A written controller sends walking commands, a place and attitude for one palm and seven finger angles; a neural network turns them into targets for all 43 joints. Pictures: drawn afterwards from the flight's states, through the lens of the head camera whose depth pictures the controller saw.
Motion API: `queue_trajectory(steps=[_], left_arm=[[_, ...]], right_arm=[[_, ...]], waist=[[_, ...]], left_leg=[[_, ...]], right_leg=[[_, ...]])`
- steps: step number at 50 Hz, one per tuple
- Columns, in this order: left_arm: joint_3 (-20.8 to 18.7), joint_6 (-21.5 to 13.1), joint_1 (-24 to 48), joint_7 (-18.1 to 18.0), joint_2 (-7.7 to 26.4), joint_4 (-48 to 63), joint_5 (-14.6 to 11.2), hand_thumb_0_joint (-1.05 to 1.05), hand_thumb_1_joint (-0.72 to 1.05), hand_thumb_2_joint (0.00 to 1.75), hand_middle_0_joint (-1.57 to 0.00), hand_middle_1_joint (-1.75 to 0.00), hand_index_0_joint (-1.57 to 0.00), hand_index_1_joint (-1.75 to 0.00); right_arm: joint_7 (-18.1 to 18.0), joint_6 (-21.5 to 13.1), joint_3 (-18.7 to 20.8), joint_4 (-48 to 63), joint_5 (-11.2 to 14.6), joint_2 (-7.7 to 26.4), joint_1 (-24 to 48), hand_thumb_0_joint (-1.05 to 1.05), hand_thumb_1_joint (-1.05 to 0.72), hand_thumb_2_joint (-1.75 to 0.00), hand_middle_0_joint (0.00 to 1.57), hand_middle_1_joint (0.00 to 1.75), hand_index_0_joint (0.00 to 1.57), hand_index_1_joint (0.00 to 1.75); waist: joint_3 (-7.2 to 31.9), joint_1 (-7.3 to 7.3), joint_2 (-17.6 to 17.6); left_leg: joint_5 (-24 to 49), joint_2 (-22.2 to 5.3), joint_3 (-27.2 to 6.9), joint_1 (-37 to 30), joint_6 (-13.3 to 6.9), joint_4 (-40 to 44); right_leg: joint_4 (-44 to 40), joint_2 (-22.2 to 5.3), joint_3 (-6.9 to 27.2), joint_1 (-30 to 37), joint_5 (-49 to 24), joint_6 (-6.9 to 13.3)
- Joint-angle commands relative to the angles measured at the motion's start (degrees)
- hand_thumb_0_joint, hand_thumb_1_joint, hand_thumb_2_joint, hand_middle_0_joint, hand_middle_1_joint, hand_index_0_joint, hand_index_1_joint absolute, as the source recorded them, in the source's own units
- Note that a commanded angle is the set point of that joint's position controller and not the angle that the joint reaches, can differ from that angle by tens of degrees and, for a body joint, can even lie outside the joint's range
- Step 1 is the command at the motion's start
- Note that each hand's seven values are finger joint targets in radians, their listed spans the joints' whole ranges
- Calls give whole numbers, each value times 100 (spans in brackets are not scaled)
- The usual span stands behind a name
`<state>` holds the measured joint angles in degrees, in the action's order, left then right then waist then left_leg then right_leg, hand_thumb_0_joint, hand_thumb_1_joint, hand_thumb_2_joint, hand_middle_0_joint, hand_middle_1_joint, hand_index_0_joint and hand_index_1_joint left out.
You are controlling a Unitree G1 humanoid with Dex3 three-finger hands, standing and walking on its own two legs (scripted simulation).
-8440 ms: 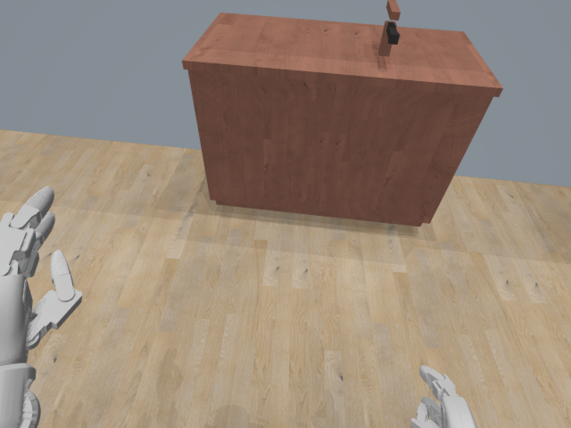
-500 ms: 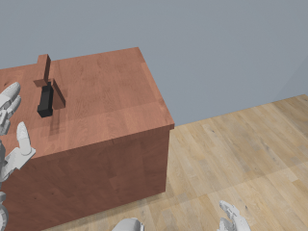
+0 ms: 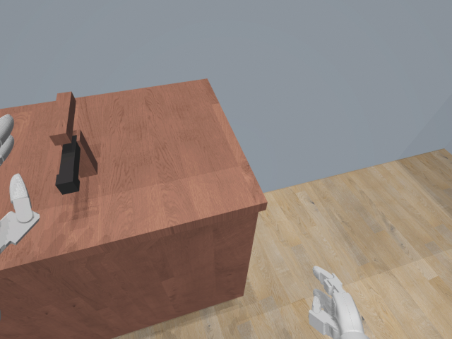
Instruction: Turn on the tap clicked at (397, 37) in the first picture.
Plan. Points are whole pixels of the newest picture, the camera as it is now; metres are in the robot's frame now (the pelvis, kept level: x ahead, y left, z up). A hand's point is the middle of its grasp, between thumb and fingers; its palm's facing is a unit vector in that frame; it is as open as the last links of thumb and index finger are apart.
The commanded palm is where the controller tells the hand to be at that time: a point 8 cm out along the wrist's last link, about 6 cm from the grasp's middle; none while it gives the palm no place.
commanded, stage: come to a stop and stand still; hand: left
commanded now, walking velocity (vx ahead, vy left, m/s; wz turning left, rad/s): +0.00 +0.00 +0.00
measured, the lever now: (68, 183) +0.34 +0.31 +0.09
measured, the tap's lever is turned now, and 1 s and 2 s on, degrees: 0 0 0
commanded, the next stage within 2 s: look again from close up in 1.10 s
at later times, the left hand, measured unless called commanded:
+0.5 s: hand (13, 218) +0.22 +0.30 +0.17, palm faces +0.43 -0.80 -0.43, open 7.4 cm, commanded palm +0.16 +0.30 +0.19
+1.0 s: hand out of the picture +0.22 +0.32 +0.18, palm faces +0.42 -0.83 -0.37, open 7.4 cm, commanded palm +0.16 +0.34 +0.19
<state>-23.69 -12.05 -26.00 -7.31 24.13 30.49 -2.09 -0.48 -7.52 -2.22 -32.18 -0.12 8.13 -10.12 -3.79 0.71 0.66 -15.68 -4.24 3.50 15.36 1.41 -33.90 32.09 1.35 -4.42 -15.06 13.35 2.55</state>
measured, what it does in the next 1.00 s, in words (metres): shifts its weight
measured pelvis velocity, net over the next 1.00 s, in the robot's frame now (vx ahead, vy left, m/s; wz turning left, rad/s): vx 0.01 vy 0.06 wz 0.03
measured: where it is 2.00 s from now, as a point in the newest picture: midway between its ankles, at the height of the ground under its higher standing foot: outside the picture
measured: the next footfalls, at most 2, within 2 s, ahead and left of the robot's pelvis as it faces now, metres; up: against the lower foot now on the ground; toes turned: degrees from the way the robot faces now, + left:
none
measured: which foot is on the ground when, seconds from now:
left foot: down 0.00-1.00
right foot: down 0.00-1.00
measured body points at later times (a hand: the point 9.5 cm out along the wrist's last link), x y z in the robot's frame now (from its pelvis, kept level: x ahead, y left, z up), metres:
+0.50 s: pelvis +0.02 +0.01 +0.01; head +0.04 +0.03 +0.46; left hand +0.19 +0.34 +0.19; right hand +0.18 -0.23 -0.07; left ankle +0.03 +0.13 -0.73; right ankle +0.04 -0.09 -0.73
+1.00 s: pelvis +0.01 +0.06 +0.01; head +0.04 +0.08 +0.46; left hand +0.19 +0.36 +0.20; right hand +0.22 -0.14 -0.06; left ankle +0.03 +0.13 -0.73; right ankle +0.04 -0.09 -0.73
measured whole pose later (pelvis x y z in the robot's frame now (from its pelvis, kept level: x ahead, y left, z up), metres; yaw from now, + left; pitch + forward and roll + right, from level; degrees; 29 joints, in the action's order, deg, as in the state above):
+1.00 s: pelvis +0.01 +0.06 +0.01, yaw +2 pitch -1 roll -1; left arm -21.2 -13.2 -23.2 -6.0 22.8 27.5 -4.0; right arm 1.5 -7.2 -1.8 -32.4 0.0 11.0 -9.0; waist -4.7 3.3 -1.7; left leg -13.0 2.9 2.1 14.5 -3.8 -28.0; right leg 26.1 -3.2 -3.9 -14.0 11.2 -1.8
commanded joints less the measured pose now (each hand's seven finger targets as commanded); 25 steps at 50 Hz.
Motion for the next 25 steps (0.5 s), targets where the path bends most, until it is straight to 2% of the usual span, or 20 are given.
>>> queue_trajectory(steps=[1, 2, 3, 4, 5, 6, 7, 8, 9, 10, 12, 13, 14, 16, 17, 18, 19, 22, 23, 25], left_arm=[[-77, 120, 518, -58, 322, 141, -118, 0, 90, 90, -20, -30, -20, -30], [-24, 154, 629, -79, 346, 114, -84, 0, 90, 90, -20, -30, -20, -30], [-1407, -452, 4952, -122, 3989, 1084, -413, 0, 90, 90, -20, -30, -20, -30], [-1172, -362, 3545, 33, 1755, -311, -43, 0, 90, 90, -20, -30, -20, -30], [-830, -257, 3251, -17, 1538, -482, -46, 0, 90, 90, -20, -30, -20, -30], [-666, -171, 3017, -20, 1447, -797, -53, 0, 90, 90, -20, -30, -20, -30], [-460, -181, 2707, 37, 1299, -782, -60, 0, 90, 90, -20, -30, -20, -30], [-475, -173, 2384, 61, 1372, -490, -95, 0, 90, 90, -20, -30, -20, -30], [-126, -284, 1922, 94, 970, -122, -113, 0, 90, 90, -20, -30, -20, -30], [-79, -386, 1474, 47, 955, 114, -158, 0, 90, 90, -20, -30, -20, -30], [-37, -538, 627, -43, 854, 348, -263, 0, 90, 90, -20, -30, -20, -30], [-326, -573, 400, -102, 1148, 293, -306, 0, 90, 90, -20, -30, -20, -30], [-392, -655, 228, -125, 1117, 434, -312, 0, 90, 90, -20, -30, -20, -30], [-866, -776, 180, -202, 1499, 382, -405, 0, 90, 90, -20, -30, -20, -30], [-970, -810, 217, -216, 1583, 338, -454, 0, 90, 90, -20, -30, -20, -30], [-1271, -825, 486, -235, 1998, 375, -461, 0, 90, 90, -20, -30, -20, -30], [-996, -846, 499, -196, 1614, 226, -487, 0, 90, 90, -20, -30, -20, -30], [-702, -863, 757, -167, 1385, 49, -512, 0, 90, 90, -20, -30, -20, -30], [-659, -871, 937, -138, 1428, 124, -526, 0, 90, 90, -20, -30, -20, -30], [-234, -871, 968, -93, 1032, 169, -433, 0, 90, 90, -20, -30, -20, -30]], right_arm=[[-102, -166, 398, 633, 84, 909, 194, 0, -90, -90, 20, 30, 20, 30], [-117, -143, 334, 603, 78, 876, 287, 0, -90, -90, 20, 30, 20, 30], [-560, -14, -318, 953, 211, 1015, -266, 0, -90, -90, 20, 30, 20, 30], [-438, -297, 122, 785, 228, 647, 72, 0, -90, -90, 20, 30, 20, 30], [-300, -340, 149, 653, 113, 976, 182, 0, -90, -90, 20, 30, 20, 30], [-247, -308, 273, 641, 106, 1231, 288, 0, -90, -90, 20, 30, 20, 30], [-197, -334, 340, 700, 98, 1255, 196, 0, -90, -90, 20, 30, 20, 30], [-114, -337, 335, 732, 64, 1273, 359, 0, -90, -90, 20, 30, 20, 30], [-34, -377, 311, 802, 66, 1145, 146, 0, -90, -90, 20, 30, 20, 30], [46, -442, 320, 834, 82, 1168, 124, 0, -90, -90, 20, 30, 20, 30], [182, -552, 355, 838, 104, 1187, 21, 0, -90, -90, 20, 30, 20, 30], [213, -560, 362, 777, 125, 1257, 103, 0, -90, -90, 20, 30, 20, 30], [209, -558, 378, 785, 97, 1223, -37, 0, -90, -90, 20, 30, 20, 30], [167, -566, 387, 773, 90, 1258, -20, 0, -90, -90, 20, 30, 20, 30], [133, -546, 387, 790, 98, 1251, 23, 0, -90, -90, 20, 30, 20, 30], [103, -493, 401, 756, 101, 1361, 80, 0, -90, -90, 20, 30, 20, 30], [61, -472, 383, 736, 94, 1256, 32, 0, -90, -90, 20, 30, 20, 30], [46, -526, 414, 705, 111, 1362, 6, 0, -90, -90, 20, 30, 20, 30], [59, -537, 391, 692, 128, 1407, 46, 0, -90, -90, 20, 30, 20, 30], [78, -602, 435, 621, 113, 1398, -15, 0, -90, -90, 20, 30, 20, 30]], waist=[[343, -77, -1304], [306, -67, -1209], [136, -236, 134], [838, 73, 72], [723, -2, 214], [918, 145, 109], [1038, 159, 1], [1123, 166, 524], [1168, 198, 485], [1204, 288, 387], [1226, 366, 74], [1233, 358, 83], [1256, 338, -182], [1126, 307, -422], [1019, 284, -430], [965, 244, -255], [951, 190, -249], [868, 196, 154], [847, 197, 247], [948, 230, 311]], left_leg=[[-629, 359, -207, 130, -106, -540], [-486, 312, -278, 120, -136, -624], [691, 284, -360, -82, -295, 1214], [1005, -277, -578, -538, -278, 1079], [888, -216, -693, -196, -252, 1174], [444, -154, -494, -322, -266, 1119], [153, -19, -357, -307, -279, 935], [-6, 78, -330, -367, -301, 898], [59, 170, -334, -133, -301, 856], [230, 262, -318, -39, -289, 742], [490, 379, -338, 81, -250, 525], [502, 372, -391, 28, -221, 502], [599, 386, -422, 137, -197, 489], [578, 431, -498, 166, -164, 430], [510, 435, -531, 139, -160, 430], [444, 401, -615, 68, -155, 458], [426, 377, -615, 83, -166, 553], [601, 343, -684, -93, -188, 691], [686, 317, -768, -150, -196, 772], [921, 289, -734, -277, -224, 832]], right_leg=[[-2331, -1306, 2314, -473, 1349, 318], [-2340, -1391, 2216, -502, 1385, 378], [-1166, -613, 488, 156, -668, -177], [-575, -433, 348, -91, 279, -246], [-533, -226, 370, 148, 143, -247], [-838, -337, 597, 238, 53, -180], [-1119, -494, 789, 262, 12, -167], [-1083, -548, 876, 241, -31, -84], [-1069, -638, 823, 519, -184, -93], [-1122, -698, 899, 699, -369, -111], [-1146, -830, 953, 840, -629, -93], [-1109, -829, 952, 811, -655, -29], [-1046, -876, 860, 893, -815, 2], [-1152, -918, 914, 693, -698, 7], [-1243, -923, 960, 523, -519, 4], [-1241, -897, 981, 354, -367, 24], [-1222, -906, 912, 380, -297, 23], [-1152, -789, 805, 275, -463, -6], [-1068, -720, 728, 230, -543, -25], [-927, -691, 655, 377, -873, -49]])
